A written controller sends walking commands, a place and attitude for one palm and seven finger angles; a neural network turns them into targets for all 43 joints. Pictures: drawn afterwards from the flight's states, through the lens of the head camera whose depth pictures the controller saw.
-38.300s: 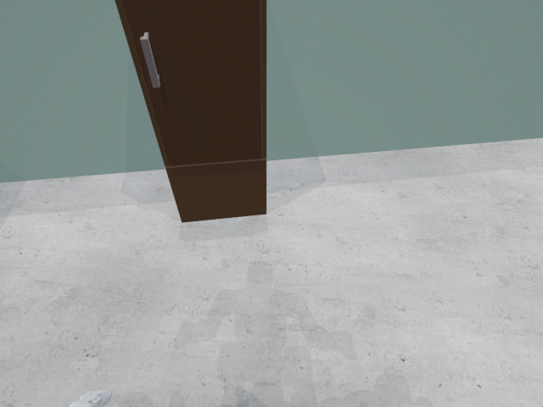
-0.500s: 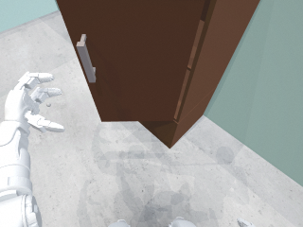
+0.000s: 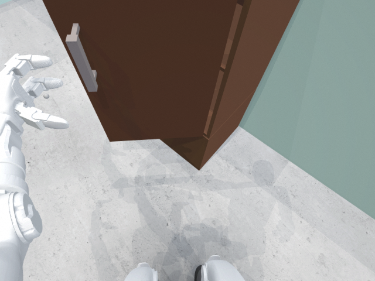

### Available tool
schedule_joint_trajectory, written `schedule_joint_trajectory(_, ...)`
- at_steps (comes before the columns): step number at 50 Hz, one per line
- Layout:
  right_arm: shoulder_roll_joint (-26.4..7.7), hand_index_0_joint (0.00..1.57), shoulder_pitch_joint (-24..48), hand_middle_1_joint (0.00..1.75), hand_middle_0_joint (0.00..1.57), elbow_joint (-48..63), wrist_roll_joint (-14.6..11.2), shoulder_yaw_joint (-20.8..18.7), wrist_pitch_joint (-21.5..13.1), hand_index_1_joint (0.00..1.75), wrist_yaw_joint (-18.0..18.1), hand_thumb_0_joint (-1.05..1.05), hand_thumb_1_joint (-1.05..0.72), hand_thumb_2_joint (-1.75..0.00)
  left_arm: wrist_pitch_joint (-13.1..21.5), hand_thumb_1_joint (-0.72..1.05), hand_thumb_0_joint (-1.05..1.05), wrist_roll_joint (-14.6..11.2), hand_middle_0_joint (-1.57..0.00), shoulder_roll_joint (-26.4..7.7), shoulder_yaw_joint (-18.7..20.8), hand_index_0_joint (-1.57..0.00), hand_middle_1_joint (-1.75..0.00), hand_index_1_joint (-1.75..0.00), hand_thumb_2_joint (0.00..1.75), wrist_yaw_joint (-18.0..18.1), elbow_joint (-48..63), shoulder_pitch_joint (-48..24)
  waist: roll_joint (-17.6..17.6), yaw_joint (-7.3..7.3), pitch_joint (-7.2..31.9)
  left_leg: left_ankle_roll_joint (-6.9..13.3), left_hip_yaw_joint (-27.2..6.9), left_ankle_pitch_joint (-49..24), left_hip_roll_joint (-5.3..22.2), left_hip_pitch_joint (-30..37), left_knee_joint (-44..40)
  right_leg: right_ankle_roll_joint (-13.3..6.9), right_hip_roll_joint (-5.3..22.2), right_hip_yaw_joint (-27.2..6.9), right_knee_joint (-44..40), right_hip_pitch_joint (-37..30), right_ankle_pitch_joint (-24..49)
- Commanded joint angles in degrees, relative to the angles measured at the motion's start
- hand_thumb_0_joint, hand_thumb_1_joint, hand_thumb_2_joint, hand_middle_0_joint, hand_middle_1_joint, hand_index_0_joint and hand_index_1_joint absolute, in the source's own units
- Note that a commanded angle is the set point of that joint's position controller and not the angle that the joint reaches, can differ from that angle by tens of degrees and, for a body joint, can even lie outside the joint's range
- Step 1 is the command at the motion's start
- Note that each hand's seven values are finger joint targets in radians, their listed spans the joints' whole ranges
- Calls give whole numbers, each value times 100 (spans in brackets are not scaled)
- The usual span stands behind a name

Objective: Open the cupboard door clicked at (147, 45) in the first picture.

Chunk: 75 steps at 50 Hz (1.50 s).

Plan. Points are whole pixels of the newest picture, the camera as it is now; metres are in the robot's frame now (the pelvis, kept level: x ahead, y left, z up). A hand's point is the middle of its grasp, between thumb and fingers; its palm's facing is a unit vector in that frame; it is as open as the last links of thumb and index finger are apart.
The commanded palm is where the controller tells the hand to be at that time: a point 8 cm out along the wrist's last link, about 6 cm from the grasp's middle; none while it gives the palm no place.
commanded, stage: move the hooked fingers beside the handle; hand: left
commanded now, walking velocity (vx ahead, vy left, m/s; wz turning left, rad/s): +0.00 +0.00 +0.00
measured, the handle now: (84, 60) +0.58 +0.21 +0.08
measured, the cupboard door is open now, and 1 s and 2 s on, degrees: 46 46 46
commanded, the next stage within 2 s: slide the fingers in behind the handle in 1.60 s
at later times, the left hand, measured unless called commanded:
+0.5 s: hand (54, 67) +0.54 +0.27 +0.09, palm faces +0.03 -1.00 -0.02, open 13.9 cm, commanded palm +0.52 +0.31 +0.08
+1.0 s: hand (49, 74) +0.52 +0.27 +0.09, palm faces +0.03 -1.00 -0.01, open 14.0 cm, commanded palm +0.51 +0.31 +0.08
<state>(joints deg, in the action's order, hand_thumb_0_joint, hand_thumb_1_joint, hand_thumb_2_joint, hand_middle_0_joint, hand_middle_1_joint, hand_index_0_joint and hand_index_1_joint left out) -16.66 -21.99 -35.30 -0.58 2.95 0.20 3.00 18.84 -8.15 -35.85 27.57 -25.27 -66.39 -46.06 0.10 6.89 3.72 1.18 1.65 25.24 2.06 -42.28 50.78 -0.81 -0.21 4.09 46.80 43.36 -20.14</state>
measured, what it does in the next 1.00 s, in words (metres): stands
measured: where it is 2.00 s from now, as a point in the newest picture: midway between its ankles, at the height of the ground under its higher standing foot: outside the picture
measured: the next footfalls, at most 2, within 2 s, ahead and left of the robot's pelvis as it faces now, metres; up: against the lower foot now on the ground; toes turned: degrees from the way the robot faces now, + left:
none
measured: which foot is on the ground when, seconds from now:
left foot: down 0.00-1.00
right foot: down 0.00-1.00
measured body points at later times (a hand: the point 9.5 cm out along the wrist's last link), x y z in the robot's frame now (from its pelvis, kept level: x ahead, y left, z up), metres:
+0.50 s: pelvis +0.01 +0.01 -0.01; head +0.16 +0.04 +0.41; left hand +0.53 +0.32 +0.09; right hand -0.04 -0.26 -0.10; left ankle -0.01 +0.10 -0.69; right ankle +0.02 -0.11 -0.69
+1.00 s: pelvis +0.02 +0.01 +0.00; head +0.16 +0.04 +0.42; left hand +0.51 +0.33 +0.09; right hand +0.01 -0.26 -0.11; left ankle -0.01 +0.10 -0.69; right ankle +0.02 -0.11 -0.69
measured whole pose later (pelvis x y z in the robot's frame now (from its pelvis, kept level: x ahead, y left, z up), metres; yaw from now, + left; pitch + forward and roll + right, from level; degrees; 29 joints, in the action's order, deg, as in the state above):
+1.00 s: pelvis +0.02 +0.01 +0.00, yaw -1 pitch +21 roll -4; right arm -16.3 -24.1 -33.4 1.0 3.0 6.7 0.4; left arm 18.7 -6.6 -39.7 28.5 -24.6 -68.0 -52.2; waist 0.8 9.3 5.0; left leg 1.7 1.0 27.6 3.0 -46.9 53.0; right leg -0.1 -1.3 4.5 46.2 46.7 -20.8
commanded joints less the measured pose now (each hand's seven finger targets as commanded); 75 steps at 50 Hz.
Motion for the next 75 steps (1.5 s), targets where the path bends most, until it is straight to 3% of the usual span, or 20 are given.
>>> schedule_joint_trajectory(1,-1053,20,-887,30,20,277,17,-381,-91,30,115,0,-90,-90,348,-50,0,-56,-30,-1946,222,-30,-120,-120,30,20,962,-2862,619,238,2377,73,-328,-1959,-79,921,-475,-6,-172,-352,-327,-1197,1635)
schedule_joint_trajectory(5,-1068,20,-1024,30,20,294,70,-372,-28,30,84,0,-90,-90,437,-50,0,4,-30,-2234,407,-30,-120,-120,30,39,948,-2988,924,201,2822,50,-347,-2388,-71,1073,-334,-35,-197,-342,-170,-1211,1911)
schedule_joint_trajectory(10,-1110,20,-1146,30,20,333,77,-321,123,30,64,0,-90,-90,222,-50,0,191,-30,-2403,293,-30,-120,-120,30,28,463,-3173,875,358,2456,83,-351,-2183,-59,713,-314,-11,-204,-324,-201,-1025,1768)
schedule_joint_trajectory(16,-1173,20,-1394,30,20,339,140,-340,257,30,25,0,-90,-90,293,-50,0,220,-30,-2882,620,-30,-120,-120,30,72,667,-3550,1013,378,3063,46,-413,-2675,12,1001,-190,-6,-257,-293,-121,-1043,2033)
schedule_joint_trajectory(25,-1170,20,-1620,30,20,301,194,-307,450,30,-40,0,-90,-90,62,-50,0,382,-30,-2418,194,-30,-120,-120,30,100,188,-3512,1311,572,2657,-13,-532,-3059,73,1287,-161,-42,-305,-129,-138,-313,1836)
schedule_joint_trajectory(29,-1168,20,-1676,30,20,368,232,-377,517,30,-100,0,-90,-90,195,-50,0,292,-30,-2702,603,-30,-120,-120,30,122,705,-3147,1305,340,3359,-57,-505,-3724,113,1557,-81,-31,-319,-160,-76,-745,2347)
schedule_joint_trajectory(31,-1142,20,-1679,30,20,373,236,-398,553,30,-151,0,-90,-90,280,-50,0,249,-30,-2644,616,-30,-120,-120,30,139,1008,-3189,1522,312,3407,-98,-515,-4041,142,1791,-64,-49,-347,-141,-75,-686,2454)
schedule_joint_trajectory(35,-1150,20,-1598,30,20,508,220,-453,572,30,-184,0,-90,-90,272,-50,0,202,-30,-2828,919,-30,-120,-120,30,233,1171,-2623,1199,165,3247,-20,-447,-3953,108,1471,-127,-71,-364,-175,-87,-1128,2710)
schedule_joint_trajectory(38,-1098,20,-1519,30,20,478,178,-419,595,30,-201,0,-90,-90,197,-50,0,227,-30,-2608,717,-30,-120,-120,30,230,903,-2612,1021,266,2671,36,-347,-3347,77,1131,-195,-19,-354,-181,-183,-1036,2497)
schedule_joint_trajectory(41,-1092,20,-1502,30,20,483,174,-430,600,30,-179,0,-90,-90,325,-50,0,229,-30,-2574,643,-30,-120,-120,30,194,1269,-2854,1403,263,2970,-20,-402,-3677,83,1577,-173,-32,-360,-180,-154,-913,2489)
schedule_joint_trajectory(45,-1032,20,-1465,30,20,391,173,-444,592,30,-181,0,-90,-90,420,-50,0,51,-30,-1754,107,-30,-120,-120,30,74,1377,-2924,1491,412,2931,-109,-511,-4223,142,2136,-93,-41,-391,-98,-182,-490,2390)
schedule_joint_trajectory(49,-1088,20,-1383,30,20,276,138,-415,595,30,-133,0,-90,-90,165,-50,0,-3,-30,-1742,79,-30,-120,-120,30,34,589,-2904,846,529,2345,7,-460,-3152,76,1334,-168,6,-342,-125,-251,-557,2114)
schedule_joint_trajectory(51,-1069,20,-1368,30,20,305,141,-398,585,30,-111,0,-90,-90,131,-50,0,86,-30,-1812,78,-30,-120,-120,30,90,613,-3078,1106,474,2455,0,-445,-3124,29,1327,-161,-16,-307,-149,-201,-558,2119)
schedule_joint_trajectory(54,-1061,20,-1335,30,20,369,167,-363,547,30,-112,0,-90,-90,239,-50,0,242,-30,-2157,229,-30,-120,-120,30,261,737,-3157,981,433,2559,17,-431,-2859,9,1087,-126,-17,-297,-187,-126,-717,2079)
schedule_joint_trajectory(58,-1051,20,-1294,30,20,381,197,-373,500,30,-117,0,-90,-90,574,-50,0,280,-30,-2493,473,-30,-120,-120,30,384,1178,-3555,1311,378,3130,-44,-474,-3139,28,1383,-9,-38,-307,-217,-18,-825,2212)
schedule_joint_trajectory(61,-1068,20,-1256,30,20,381,162,-352,485,30,-109,0,-90,-90,527,-50,0,246,-30,-2509,466,-30,-120,-120,30,337,907,-3498,1327,410,3089,-7,-432,-2910,11,1235,-13,-25,-313,-256,-50,-889,2156)
schedule_joint_trajectory(65,-1089,20,-1281,30,20,398,119,-261,480,30,-48,0,-90,-90,180,-50,0,343,-30,-2508,260,-30,-120,-120,30,204,216,-3445,933,531,2410,101,-386,-2113,-37,487,-130,-5,-280,-283,-158,-933,1818)
schedule_joint_trajectory(69,-1137,20,-1380,30,20,415,126,-268,461,30,-16,0,-90,-90,171,-50,0,349,-30,-2881,457,-30,-120,-120,30,117,356,-3424,828,512,2746,119,-360,-2152,-14,393,-72,18,-274,-326,-128,-1059,1898)
schedule_joint_trajectory(71,-1146,20,-1434,30,20,396,149,-299,445,30,-29,0,-90,-90,345,-50,0,270,-30,-2947,560,-30,-120,-120,30,61,650,-3558,1107,461,3132,74,-398,-2404,5,726,-26,-12,-298,-305,-59,-989,1975)
schedule_joint_trajectory(75,-1148,20,-1463,30,20,352,139,-287,438,30,-46,0,-90,-90,343,-50,0,178,-30,-2708,444,-30,-120,-120,30,-40,399,-3443,1082,533,2842,100,-383,-2282,8,633,-25,-26,-325,-288,-90,-818,1843)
